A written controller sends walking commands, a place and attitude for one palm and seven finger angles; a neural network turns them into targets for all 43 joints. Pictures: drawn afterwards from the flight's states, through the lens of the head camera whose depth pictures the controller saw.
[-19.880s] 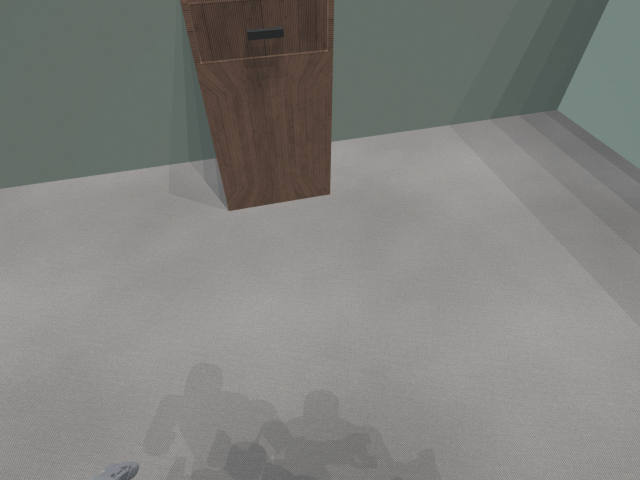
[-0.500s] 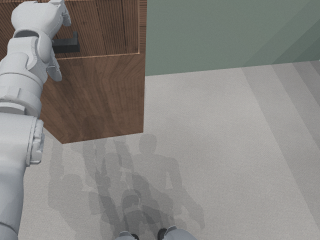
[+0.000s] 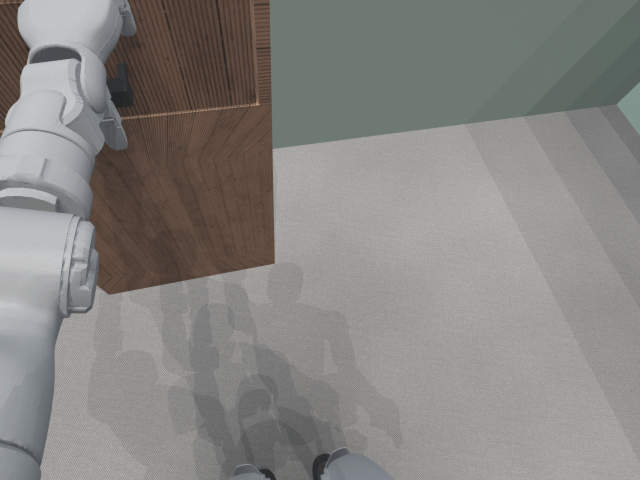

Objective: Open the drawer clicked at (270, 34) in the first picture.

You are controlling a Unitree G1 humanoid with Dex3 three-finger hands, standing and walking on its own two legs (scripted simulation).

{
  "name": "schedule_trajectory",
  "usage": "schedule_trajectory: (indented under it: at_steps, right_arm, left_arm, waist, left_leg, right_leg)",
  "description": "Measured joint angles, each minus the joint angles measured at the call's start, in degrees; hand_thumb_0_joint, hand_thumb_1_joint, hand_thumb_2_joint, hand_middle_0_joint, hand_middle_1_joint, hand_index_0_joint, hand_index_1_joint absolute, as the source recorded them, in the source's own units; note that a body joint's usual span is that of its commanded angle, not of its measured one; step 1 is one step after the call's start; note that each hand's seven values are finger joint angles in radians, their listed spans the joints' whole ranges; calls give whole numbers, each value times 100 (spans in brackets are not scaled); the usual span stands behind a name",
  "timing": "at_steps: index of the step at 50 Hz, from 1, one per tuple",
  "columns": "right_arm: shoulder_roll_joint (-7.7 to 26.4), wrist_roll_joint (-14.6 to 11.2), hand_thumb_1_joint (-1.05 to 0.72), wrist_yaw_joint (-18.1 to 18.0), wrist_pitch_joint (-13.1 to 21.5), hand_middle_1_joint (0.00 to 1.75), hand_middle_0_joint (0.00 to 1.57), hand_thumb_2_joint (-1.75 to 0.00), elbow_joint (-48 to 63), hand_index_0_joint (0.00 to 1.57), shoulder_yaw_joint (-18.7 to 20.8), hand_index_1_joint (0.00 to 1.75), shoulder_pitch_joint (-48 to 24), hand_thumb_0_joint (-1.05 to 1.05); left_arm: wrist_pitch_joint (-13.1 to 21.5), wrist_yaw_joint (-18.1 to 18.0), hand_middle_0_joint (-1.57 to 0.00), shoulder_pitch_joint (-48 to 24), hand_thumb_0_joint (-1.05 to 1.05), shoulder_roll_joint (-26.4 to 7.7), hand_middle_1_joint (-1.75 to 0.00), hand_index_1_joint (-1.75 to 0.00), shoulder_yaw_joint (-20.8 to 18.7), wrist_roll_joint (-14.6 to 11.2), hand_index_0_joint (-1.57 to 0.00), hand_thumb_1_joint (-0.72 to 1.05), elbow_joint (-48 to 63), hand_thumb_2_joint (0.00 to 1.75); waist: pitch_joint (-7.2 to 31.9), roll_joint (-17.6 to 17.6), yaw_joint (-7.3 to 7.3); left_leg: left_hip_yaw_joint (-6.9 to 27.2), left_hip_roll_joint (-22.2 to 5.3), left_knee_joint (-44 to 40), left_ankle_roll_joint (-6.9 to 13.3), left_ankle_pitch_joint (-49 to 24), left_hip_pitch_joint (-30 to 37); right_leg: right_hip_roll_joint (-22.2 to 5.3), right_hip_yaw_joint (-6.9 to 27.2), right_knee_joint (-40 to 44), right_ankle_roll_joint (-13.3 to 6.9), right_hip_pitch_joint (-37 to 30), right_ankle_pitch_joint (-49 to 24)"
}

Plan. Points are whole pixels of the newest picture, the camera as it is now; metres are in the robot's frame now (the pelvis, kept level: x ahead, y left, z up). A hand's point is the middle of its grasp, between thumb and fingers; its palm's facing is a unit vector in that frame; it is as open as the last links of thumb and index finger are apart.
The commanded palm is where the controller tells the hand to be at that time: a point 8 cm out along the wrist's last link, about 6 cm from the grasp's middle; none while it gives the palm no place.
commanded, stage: move the hooked fingers above the handle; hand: left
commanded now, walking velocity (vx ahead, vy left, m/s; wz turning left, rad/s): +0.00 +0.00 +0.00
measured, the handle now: (79, 84) +0.64 +0.20 +0.05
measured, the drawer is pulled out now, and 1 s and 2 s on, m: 0.00 0.00 0.00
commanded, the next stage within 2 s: lower the fingers behind the handle in 1.88 s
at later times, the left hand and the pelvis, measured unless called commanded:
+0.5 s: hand (61, 84) +0.57 +0.19 +0.11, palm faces -0.10 -0.02 -1.00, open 13.8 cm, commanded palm +0.58 +0.16 +0.16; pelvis +0.00 +0.00 +0.00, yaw +1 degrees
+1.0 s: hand (99, 62) +0.59 +0.15 +0.12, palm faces -0.04 -0.05 -1.00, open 13.6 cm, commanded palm +0.59 +0.17 +0.15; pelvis -0.01 -0.01 +0.00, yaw -1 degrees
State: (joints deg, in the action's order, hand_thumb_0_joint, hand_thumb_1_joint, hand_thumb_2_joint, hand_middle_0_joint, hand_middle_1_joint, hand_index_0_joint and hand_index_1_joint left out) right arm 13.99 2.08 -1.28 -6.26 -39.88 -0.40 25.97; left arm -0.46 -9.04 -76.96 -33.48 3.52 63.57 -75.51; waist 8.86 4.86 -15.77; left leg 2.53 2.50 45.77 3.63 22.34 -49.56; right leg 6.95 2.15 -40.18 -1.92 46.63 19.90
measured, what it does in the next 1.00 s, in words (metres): stands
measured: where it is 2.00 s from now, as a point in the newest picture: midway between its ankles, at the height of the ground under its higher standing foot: outside the picture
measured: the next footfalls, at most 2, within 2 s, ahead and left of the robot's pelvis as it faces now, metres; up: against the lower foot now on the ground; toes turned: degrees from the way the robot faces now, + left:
none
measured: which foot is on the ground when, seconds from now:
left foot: down 0.00-1.00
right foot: down 0.00-1.00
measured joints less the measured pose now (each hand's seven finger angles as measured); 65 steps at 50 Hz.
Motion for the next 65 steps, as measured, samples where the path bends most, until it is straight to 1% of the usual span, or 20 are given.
schedule_trajectory:
  at_steps: [4, 8, 13, 16, 19, 21, 25, 28, 30, 32, 36, 39, 41, 44, 48, 52, 57, 61, 63, 65]
  right_arm:
    - [-21, 8, -90, 10, -41, 30, 21, -90, 6, 20, -56, 30, 7, 0]
    - [-25, -24, -90, 7, -78, 30, 21, -90, 33, 21, -81, 30, -20, 0]
    - [26, -72, -90, -34, -99, 30, 21, -90, 87, 21, -80, 30, -35, 0]
    - [80, -95, -90, -71, -94, 30, 21, -90, 108, 21, -72, 30, -14, 0]
    - [102, -124, -90, -103, -66, 30, 21, -90, 92, 20, -29, 30, 45, 0]
    - [103, -139, -90, -103, -38, 30, 21, -90, 59, 20, 19, 30, 116, 0]
    - [87, -137, -90, -38, 0, 30, 21, -90, -91, 20, 126, 30, 230, 0]
    - [97, -122, -90, 17, 20, 30, 21, -90, -205, 20, 174, 30, 223, 0]
    - [117, -104, -90, 53, 47, 30, 21, -90, -253, 20, 185, 30, 170, 0]
    - [142, -71, -90, 78, 75, 30, 21, -90, -265, 20, 179, 30, 79, 0]
    - [177, -17, -90, 100, 113, 30, 21, -90, -164, 20, 141, 30, -96, 0]
    - [173, -4, -90, 97, 91, 30, 20, -90, -68, 20, 58, 30, -220, 0]
    - [137, -13, -90, 74, 56, 30, 20, -90, 3, 20, 14, 30, -230, 0]
    - [75, -38, -90, 44, -2, 30, 20, -90, 51, 20, -51, 30, -209, 0]
    - [18, -104, -90, -27, -89, 30, 21, -90, 80, 20, -153, 30, -189, 0]
    - [13, -162, -90, -110, -131, 30, 21, -90, 126, 21, -218, 30, -131, 0]
    - [91, -179, -90, -189, -133, 30, 21, -90, 170, 21, -218, 30, -26, 0]
    - [145, -187, -90, -235, -74, 30, 21, -90, 178, 20, -159, 30, 77, 0]
    - [141, -188, -90, -228, -15, 30, 21, -90, 133, 20, -101, 30, 154, 0]
    - [127, -184, -90, -200, 46, 30, 21, -90, 55, 20, -37, 30, 243, 0]
  left_arm:
    - [-135, -208, -38, -36, 0, 7, -123, -124, -106, 121, -36, -49, -140, 30]
    - [-321, -260, -36, -115, 0, -17, -122, -125, -82, 204, -38, -49, -288, 30]
    - [-483, -105, -34, -160, 0, -117, -121, -123, -105, 176, -37, -49, -413, 30]
    - [-536, 1, -33, -151, 0, -280, -121, -122, -132, 156, -35, -49, -491, 30]
    - [-484, 140, -33, -88, 0, -430, -121, -122, -70, 128, -34, -49, -424, 30]
    - [-420, 246, -33, -15, 0, -452, -120, -121, 98, 64, -33, -49, -287, 30]
    - [-166, 475, -32, 151, 0, -264, -120, -121, 401, -181, -32, -49, 155, 30]
    - [9, 530, -32, 187, 0, -52, -120, -121, 578, -338, -32, -49, 317, 30]
    - [66, 471, -32, 118, 0, 92, -120, -121, 659, -374, -32, -49, 286, 30]
    - [89, 342, -32, 33, 0, 189, -120, -121, 598, -351, -32, -49, 221, 30]
    - [-73, -23, -32, -166, 0, 229, -120, -121, 470, -168, -32, -49, -5, 30]
    - [-337, -224, -32, -335, 0, 150, -120, -121, 311, -10, -32, -49, -289, 30]
    - [-414, -294, -34, -376, 0, 98, -121, -124, 194, 47, -34, -49, -328, 30]
    - [-477, -230, -36, -377, 0, 31, -122, -127, 102, 112, -36, -49, -342, 30]
    - [-524, -70, -35, -423, 0, -97, -121, -126, 71, 151, -35, -49, -511, 30]
    - [-433, 136, -34, -456, 0, -281, -121, -124, 8, 134, -34, -49, -617, 30]
    - [-317, 275, -33, -402, 0, -555, -121, -122, -17, 184, -32, -49, -702, 30]
    - [-180, 370, -32, -236, 0, -821, -120, -121, -5, 117, -32, -49, -620, 30]
    - [-70, 447, -32, -141, 0, -851, -120, -121, 76, 38, -32, -49, -421, 30]
    - [77, 505, -32, -23, 0, -801, -120, -121, 160, -67, -32, -49, -110, 30]
  waist:
    - [16, 41, -4]
    - [6, 43, -59]
    - [-15, 27, -134]
    - [-43, 29, -142]
    - [-80, 2, -87]
    - [-89, -18, -16]
    - [-84, -77, 156]
    - [-43, -114, 210]
    - [-16, -125, 202]
    - [4, -128, 167]
    - [36, -83, 60]
    - [-3, -43, -18]
    - [-16, -32, -20]
    - [-12, -12, -25]
    - [-35, 5, -97]
    - [-58, 6, -186]
    - [-104, 29, -238]
    - [-196, 23, -201]
    - [-238, -8, -130]
    - [-231, -43, -41]
  left_leg:
    - [-37, -10, 36, 3, 15, -46]
    - [-62, -26, 15, -1, -4, -30]
    - [-98, -51, -63, -8, -52, 41]
    - [-109, -63, -93, -11, -72, 68]
    - [-100, -64, -122, -15, -92, 89]
    - [-62, -50, -144, -23, -109, 103]
    - [65, -6, -183, -45, -133, 174]
    - [160, 26, -180, -57, -126, 216]
    - [211, 46, -145, -64, -111, 197]
    - [225, 52, -89, -64, -88, 146]
    - [181, 45, 38, -58, -39, -23]
    - [105, 24, 111, -45, -7, -129]
    - [49, 6, 128, -39, 2, -166]
    - [-1, -18, 108, -41, -4, -153]
    - [-41, -60, 61, -49, -19, -68]
    - [-74, -98, 29, -56, -43, -30]
    - [-101, -116, 55, -49, -62, -97]
    - [-100, -103, 104, -29, -69, -211]
    - [-73, -78, 116, -22, -80, -265]
    - [-26, -50, 117, -22, -89, -308]
  right_leg:
    - [9, 30, -61, 5, 66, 15]
    - [22, 56, -47, 5, 61, -13]
    - [39, 97, 26, 3, 2, -76]
    - [48, 110, 60, 1, -23, -105]
    - [47, 102, 93, -3, -48, -125]
    - [34, 67, 125, -10, -77, -132]
    - [-6, -54, 207, -27, -201, -126]
    - [-31, -146, 241, -39, -281, -103]
    - [-45, -199, 220, -46, -281, -77]
    - [-48, -220, 166, -50, -233, -49]
    - [-38, -192, 2, -49, -36, 3]
    - [-19, -127, -114, -40, 109, 28]
    - [-4, -75, -164, -34, 174, 33]
    - [16, -26, -168, -33, 185, 18]
    - [52, 20, -108, -36, 109, -28]
    - [84, 56, -56, -37, 74, -83]
    - [99, 78, -66, -26, 141, -119]
    - [87, 70, -111, -6, 248, -121]
    - [65, 39, -122, 1, 291, -116]
    - [38, -7, -112, 5, 314, -105]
